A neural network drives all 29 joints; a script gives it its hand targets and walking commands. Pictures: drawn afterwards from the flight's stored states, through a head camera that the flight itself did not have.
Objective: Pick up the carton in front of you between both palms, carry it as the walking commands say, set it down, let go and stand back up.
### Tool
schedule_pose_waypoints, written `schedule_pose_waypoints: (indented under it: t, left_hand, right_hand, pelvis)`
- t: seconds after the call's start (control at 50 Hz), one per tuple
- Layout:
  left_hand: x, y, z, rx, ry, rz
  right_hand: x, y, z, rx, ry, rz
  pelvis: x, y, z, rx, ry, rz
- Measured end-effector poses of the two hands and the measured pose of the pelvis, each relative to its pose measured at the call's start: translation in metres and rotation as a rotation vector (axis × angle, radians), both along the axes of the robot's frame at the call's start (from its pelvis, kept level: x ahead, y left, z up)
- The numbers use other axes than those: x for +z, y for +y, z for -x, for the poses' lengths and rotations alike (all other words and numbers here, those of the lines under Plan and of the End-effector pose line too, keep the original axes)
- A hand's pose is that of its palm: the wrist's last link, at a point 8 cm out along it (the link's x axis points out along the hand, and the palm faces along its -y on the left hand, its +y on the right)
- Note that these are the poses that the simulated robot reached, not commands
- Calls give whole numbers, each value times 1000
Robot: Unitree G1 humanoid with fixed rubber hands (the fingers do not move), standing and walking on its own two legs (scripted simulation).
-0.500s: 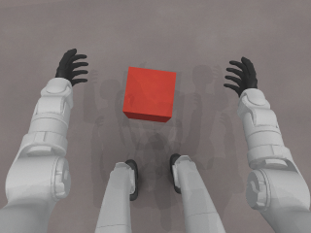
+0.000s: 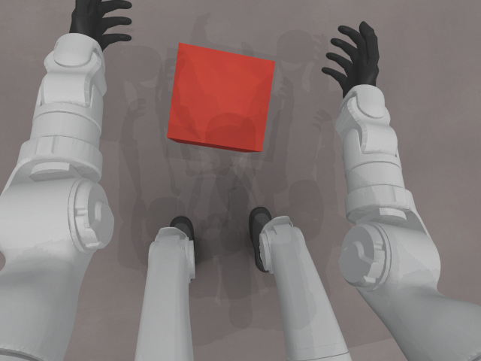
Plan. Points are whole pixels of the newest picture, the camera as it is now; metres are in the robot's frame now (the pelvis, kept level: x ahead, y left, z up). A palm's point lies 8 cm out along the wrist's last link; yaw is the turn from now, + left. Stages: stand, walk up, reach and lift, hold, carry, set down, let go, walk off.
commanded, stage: reach and lift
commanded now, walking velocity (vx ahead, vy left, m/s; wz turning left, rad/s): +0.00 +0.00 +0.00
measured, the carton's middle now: (218, 107) +0.50 -0.01 -0.48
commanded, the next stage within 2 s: none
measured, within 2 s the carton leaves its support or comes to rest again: leaves its support in 1.52 s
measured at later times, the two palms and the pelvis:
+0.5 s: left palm (135, 86) +0.53 +0.17 -0.36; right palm (308, 112) +0.47 -0.21 -0.36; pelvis -0.05 +0.00 -0.20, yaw -2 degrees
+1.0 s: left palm (145, 90) +0.53 +0.16 -0.41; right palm (294, 112) +0.48 -0.19 -0.41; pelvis -0.05 +0.00 -0.24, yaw -2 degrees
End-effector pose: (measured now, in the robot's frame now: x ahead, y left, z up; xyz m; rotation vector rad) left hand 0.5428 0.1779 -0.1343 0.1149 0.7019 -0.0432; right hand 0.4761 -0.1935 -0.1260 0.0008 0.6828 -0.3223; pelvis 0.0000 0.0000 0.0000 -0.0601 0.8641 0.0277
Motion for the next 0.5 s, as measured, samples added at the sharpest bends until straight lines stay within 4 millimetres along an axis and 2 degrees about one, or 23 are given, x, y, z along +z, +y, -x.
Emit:
schedule_pose_waypoints:
  t: [0.08,0.26,0.38,0.5]
  left_hand:
    - [-46,-3,1,16,17,14]
    - [-147,-1,11,31,-11,-29]
    - [-195,-4,15,30,-9,-19]
    - [-230,-7,11,36,-8,-10]
  right_hand:
    - [-44,-2,2,4,26,7]
    - [-150,-9,10,18,26,7]
    - [-196,-11,12,25,21,3]
    - [-234,-12,9,23,47,-10]
  pelvis:
    - [-30,1,1,-1,37,7]
    - [-116,1,17,-9,37,13]
    - [-165,-1,36,-13,-37,7]
    - [-200,-3,52,-20,-112,7]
